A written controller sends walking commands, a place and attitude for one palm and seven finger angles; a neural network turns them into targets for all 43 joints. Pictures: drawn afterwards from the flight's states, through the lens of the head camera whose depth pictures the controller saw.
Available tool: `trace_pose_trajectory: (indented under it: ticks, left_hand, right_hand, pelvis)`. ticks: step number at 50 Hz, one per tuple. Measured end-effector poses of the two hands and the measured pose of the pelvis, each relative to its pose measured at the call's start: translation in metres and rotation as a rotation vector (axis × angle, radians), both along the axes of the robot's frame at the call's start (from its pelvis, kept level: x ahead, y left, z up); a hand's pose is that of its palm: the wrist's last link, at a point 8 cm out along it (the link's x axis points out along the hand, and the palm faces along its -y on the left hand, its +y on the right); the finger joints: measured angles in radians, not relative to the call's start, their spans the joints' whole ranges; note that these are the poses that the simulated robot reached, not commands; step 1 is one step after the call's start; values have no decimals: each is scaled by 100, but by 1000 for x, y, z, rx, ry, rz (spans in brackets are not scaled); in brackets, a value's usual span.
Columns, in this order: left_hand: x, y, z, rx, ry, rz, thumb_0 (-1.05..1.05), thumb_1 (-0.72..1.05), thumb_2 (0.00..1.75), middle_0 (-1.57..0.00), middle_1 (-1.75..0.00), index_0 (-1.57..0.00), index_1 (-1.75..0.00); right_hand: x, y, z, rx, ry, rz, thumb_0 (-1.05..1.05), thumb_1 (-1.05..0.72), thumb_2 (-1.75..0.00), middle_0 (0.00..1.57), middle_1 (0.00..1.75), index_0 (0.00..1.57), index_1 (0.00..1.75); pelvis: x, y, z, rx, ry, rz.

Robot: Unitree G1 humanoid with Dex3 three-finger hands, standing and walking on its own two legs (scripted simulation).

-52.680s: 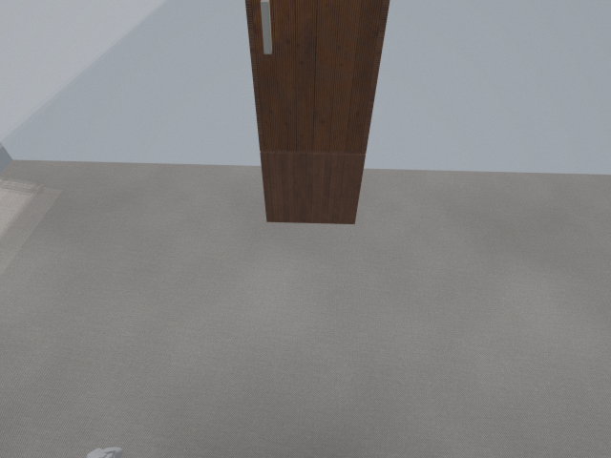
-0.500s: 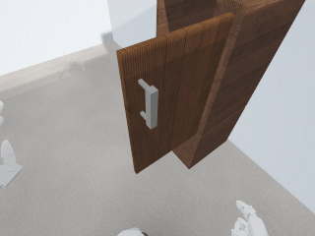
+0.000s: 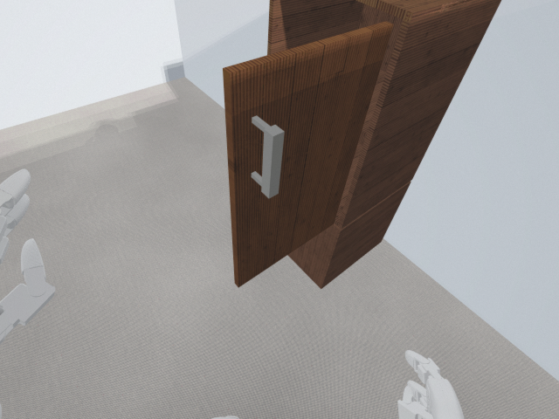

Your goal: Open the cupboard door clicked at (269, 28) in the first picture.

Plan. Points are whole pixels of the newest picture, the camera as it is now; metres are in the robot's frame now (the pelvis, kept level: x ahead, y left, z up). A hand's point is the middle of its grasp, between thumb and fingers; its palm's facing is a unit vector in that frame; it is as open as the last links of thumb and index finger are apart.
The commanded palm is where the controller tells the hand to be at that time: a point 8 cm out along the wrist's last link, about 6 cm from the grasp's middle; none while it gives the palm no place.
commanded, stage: stop stepping back and stand still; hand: left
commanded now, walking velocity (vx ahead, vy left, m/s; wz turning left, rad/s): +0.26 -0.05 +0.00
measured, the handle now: (264, 157) +0.50 +0.08 +0.10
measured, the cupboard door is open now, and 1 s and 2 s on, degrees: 90 90 90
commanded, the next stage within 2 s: let the arm hang, fingers relaxed in 0.70 s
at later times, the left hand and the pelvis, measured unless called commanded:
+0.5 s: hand out of the picture +0.12 +0.29 +0.16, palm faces +0.50 -0.79 -0.36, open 7.4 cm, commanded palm +0.06 +0.32 +0.18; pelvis -0.07 +0.02 +0.01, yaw +2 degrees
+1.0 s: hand out of the picture +0.06 +0.25 -0.12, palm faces +0.13 -0.94 -0.30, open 7.4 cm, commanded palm none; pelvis -0.07 +0.03 -0.01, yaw +6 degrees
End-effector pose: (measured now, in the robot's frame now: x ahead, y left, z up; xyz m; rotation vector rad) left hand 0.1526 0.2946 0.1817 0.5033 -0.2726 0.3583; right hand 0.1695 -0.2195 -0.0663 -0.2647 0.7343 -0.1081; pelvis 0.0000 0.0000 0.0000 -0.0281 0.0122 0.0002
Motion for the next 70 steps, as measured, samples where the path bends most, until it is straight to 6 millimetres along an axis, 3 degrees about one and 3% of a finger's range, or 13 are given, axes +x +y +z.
trace_pose_trajectory:
  ticks: [5,10,17,22,30,35,40,42,46,50,53,63,70]
  left_hand:
    - [-7,16,-2,0,-3,3,2,89,90,-21,-31,-22,-30]
    - [-35,13,13,22,14,14,2,89,90,-21,-31,-21,-30]
    - [-79,6,10,52,73,32,2,89,90,-21,-31,-21,-30]
    - [-84,21,-3,-34,30,106,2,89,90,-21,-31,-22,-30]
    - [-73,38,-2,-23,-48,81,2,89,90,-21,-31,-21,-30]
    - [-71,36,13,66,-23,65,2,89,90,-21,-30,-21,-30]
    - [-73,29,7,75,59,77,2,89,90,-21,-30,-21,-30]
    - [-66,31,-22,55,177,77,1,90,90,-20,-30,-21,-30]
    - [-64,35,-146,-188,630,145,1,90,90,-20,-30,-20,-30]
    - [-108,0,-266,-441,1074,174,1,91,90,-19,-30,-20,-30]
    - [-162,-43,-315,-588,1344,152,2,91,90,-19,-30,-20,-30]
    - [-261,-18,-316,-634,1571,350,-2,99,90,-20,-30,-21,-30]
    - [-294,-16,-307,-622,1653,400,0,94,90,-20,-30,-20,-30]
  right_hand:
    - [-32,-5,8,-28,-40,-50,1,-91,-90,20,30,20,30]
    - [-69,-2,17,-4,-41,-54,1,-91,-90,20,30,20,29]
    - [-104,-9,-5,7,34,-45,1,-91,-90,20,30,20,30]
    - [-122,-14,-9,-18,61,-80,1,-91,-90,20,30,20,30]
    - [-114,-1,-4,-51,-5,-85,2,-91,-90,20,30,20,29]
    - [-102,22,-4,28,-29,-35,1,-91,-90,20,30,20,29]
    - [-89,33,-15,91,-7,8,1,-91,-90,20,30,20,30]
    - [-85,31,-26,113,25,43,1,-91,-90,20,30,20,30]
    - [-90,20,-57,98,169,44,1,-91,-90,20,30,21,30]
    - [-115,14,-66,44,301,9,1,-91,-90,20,30,20,29]
    - [-143,13,-61,10,397,-15,1,-91,-90,20,30,20,29]
    - [-223,33,-66,34,660,-52,1,-91,-90,20,30,20,29]
    - [-250,57,-76,105,713,-63,1,-91,-90,20,30,20,29]
  pelvis:
    - [-23,7,0,15,-26,2]
    - [-42,6,13,0,-22,9]
    - [-70,4,8,17,-27,-4]
    - [-72,10,9,28,-29,7]
    - [-72,28,-1,39,-47,27]
    - [-71,25,4,35,-36,34]
    - [-68,20,4,17,-27,33]
    - [-68,21,2,18,-7,50]
    - [-69,28,-6,20,2,88]
    - [-70,32,-10,33,-18,100]
    - [-71,33,-5,34,-28,94]
    - [-76,38,10,17,-29,104]
    - [-80,45,11,26,-36,92]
